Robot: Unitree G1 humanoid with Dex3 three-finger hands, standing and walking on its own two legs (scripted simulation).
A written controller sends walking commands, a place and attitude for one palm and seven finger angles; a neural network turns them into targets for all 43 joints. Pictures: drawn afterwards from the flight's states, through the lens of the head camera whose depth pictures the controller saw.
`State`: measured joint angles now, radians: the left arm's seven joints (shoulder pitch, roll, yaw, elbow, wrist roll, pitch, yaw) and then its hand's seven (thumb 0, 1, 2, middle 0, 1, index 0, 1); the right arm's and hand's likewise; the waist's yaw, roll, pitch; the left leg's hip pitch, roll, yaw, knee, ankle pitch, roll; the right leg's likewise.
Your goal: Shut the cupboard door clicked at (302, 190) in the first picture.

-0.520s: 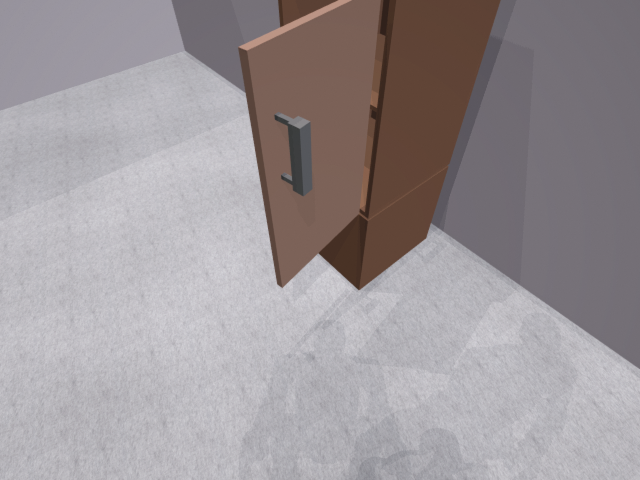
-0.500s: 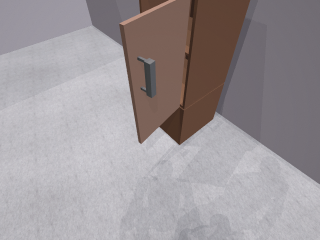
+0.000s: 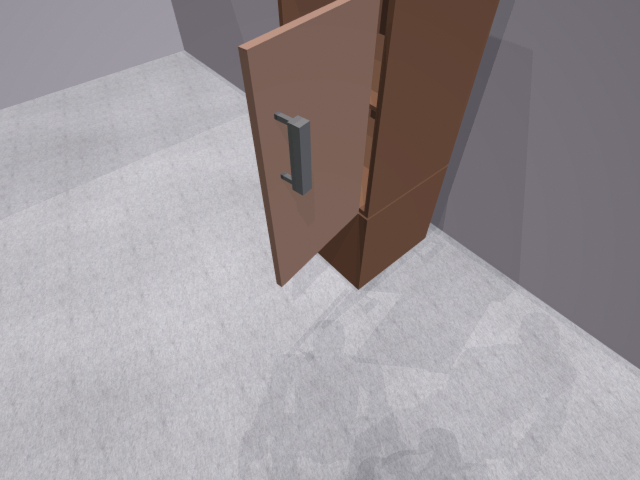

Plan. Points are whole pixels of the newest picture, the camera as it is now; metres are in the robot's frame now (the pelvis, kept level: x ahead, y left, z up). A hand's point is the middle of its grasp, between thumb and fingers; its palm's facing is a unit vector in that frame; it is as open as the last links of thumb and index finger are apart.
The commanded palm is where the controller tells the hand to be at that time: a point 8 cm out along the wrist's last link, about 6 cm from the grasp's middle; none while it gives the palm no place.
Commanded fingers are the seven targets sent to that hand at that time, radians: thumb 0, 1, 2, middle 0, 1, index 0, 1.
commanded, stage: look at it before walking up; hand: left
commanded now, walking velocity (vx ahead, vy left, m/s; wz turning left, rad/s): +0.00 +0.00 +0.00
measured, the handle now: (291, 153) +0.62 +0.09 +0.05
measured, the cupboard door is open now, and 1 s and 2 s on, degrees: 100 100 100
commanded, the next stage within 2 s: walk around to get in front in 0.32 s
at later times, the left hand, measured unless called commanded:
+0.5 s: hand out of the picture +0.00 +0.17 -0.17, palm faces +0.03 -0.98 -0.21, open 7.4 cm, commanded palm none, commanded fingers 0.00 0.90 0.90 -0.20 -0.30 -0.20 -0.30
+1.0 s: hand out of the picture +0.10 +0.20 -0.18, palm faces -0.15 -0.96 -0.23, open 7.4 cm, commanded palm none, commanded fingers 0.00 0.90 0.90 -0.20 -0.30 -0.20 -0.30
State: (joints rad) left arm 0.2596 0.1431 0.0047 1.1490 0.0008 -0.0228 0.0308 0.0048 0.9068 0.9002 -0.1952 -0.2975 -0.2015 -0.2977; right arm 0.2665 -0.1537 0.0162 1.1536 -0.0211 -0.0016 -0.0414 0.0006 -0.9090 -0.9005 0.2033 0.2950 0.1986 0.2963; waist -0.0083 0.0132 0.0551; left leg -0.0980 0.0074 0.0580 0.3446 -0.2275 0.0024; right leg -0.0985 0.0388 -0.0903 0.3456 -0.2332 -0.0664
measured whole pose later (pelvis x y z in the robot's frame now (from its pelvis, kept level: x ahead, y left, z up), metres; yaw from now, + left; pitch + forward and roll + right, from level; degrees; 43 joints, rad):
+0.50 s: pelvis +0.00 +0.00 +0.00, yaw +0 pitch -1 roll +1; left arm 0.25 0.14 0.01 1.14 0.00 -0.02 0.03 0.00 0.91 0.90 -0.20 -0.30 -0.20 -0.30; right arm 0.26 -0.15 0.01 1.15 -0.02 0.00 -0.04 0.00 -0.91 -0.90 0.20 0.30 0.20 0.30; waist 0.00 0.02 0.06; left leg -0.11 0.01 0.06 0.35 -0.23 0.00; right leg -0.11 0.04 -0.09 0.36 -0.23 -0.07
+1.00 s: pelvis -0.02 +0.01 -0.01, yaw -13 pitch +1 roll -1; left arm 0.13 0.24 0.11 0.98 0.03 0.06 -0.02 0.01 0.91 0.90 -0.19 -0.30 -0.20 -0.30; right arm 0.23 -0.18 -0.02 0.99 -0.04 0.01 -0.06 0.00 -0.91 -0.90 0.20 0.30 0.20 0.30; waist 0.01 -0.01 0.11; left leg -0.19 0.09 0.24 0.47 -0.29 0.01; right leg -0.50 0.00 0.01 1.13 -0.42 0.03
